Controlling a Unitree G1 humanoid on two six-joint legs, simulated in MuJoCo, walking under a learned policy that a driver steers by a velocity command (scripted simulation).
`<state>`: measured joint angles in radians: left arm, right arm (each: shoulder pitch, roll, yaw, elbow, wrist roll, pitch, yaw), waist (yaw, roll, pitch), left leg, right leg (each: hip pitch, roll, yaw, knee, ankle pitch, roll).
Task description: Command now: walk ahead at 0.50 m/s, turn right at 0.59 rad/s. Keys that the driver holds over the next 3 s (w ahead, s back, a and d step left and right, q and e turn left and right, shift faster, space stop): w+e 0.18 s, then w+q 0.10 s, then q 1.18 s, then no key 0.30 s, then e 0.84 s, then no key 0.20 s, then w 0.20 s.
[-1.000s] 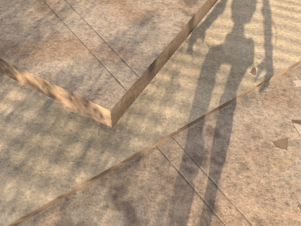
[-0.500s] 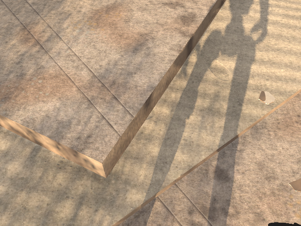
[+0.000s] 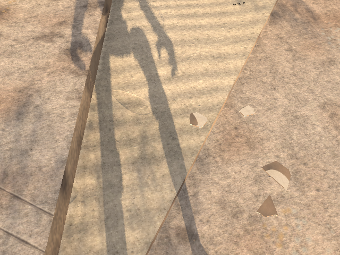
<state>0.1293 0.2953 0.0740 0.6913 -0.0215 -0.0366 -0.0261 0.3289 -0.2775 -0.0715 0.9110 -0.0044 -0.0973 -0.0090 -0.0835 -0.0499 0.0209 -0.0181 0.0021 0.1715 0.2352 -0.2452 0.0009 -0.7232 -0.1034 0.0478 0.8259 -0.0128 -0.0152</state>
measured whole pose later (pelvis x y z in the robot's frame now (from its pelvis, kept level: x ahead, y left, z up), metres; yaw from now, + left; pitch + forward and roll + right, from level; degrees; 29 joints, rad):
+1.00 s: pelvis +0.37 -0.09 +0.00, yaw +12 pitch +1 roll +1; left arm 0.04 0.28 0.05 0.74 -0.01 0.01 -0.01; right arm 0.13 -0.26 -0.10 0.63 0.00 0.06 -0.05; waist -0.04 -0.02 0.05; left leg -0.47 -0.11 -0.10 0.57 -0.35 0.27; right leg -0.38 0.00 0.07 0.65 -0.26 0.09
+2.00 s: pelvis +0.34 -0.07 -0.02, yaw +30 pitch +1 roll +1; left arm 0.18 0.25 0.05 0.71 -0.01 0.01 0.01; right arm 0.20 -0.22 -0.05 0.64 -0.03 0.01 -0.03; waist 0.01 0.00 0.02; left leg -0.29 -0.04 0.03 0.59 -0.31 0.03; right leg -0.32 -0.01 0.07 0.62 -0.31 0.02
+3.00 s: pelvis +0.37 -0.08 +0.00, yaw +4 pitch +1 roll +1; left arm 0.20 0.29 0.06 0.67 -0.03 0.03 0.01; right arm 0.24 -0.23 -0.07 0.74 -0.02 -0.04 -0.03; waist -0.01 -0.05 -0.02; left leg -0.22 -0.02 -0.07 0.50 -0.54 0.16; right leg -0.40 0.08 0.13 0.83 -0.45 0.02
